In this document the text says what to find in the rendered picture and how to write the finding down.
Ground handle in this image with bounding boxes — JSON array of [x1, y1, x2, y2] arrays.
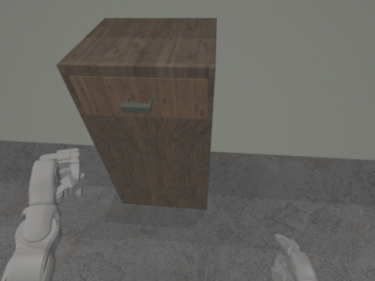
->
[[120, 97, 154, 114]]

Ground robot left hand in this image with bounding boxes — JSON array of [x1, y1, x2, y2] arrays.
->
[[29, 148, 85, 207]]

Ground cabinet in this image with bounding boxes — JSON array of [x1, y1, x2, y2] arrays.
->
[[56, 18, 217, 210]]

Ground robot left forearm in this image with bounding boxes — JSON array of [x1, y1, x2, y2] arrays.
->
[[1, 203, 62, 281]]

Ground drawer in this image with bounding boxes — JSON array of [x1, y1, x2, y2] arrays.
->
[[69, 76, 208, 119]]

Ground robot right hand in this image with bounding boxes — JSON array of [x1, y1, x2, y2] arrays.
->
[[271, 234, 317, 281]]

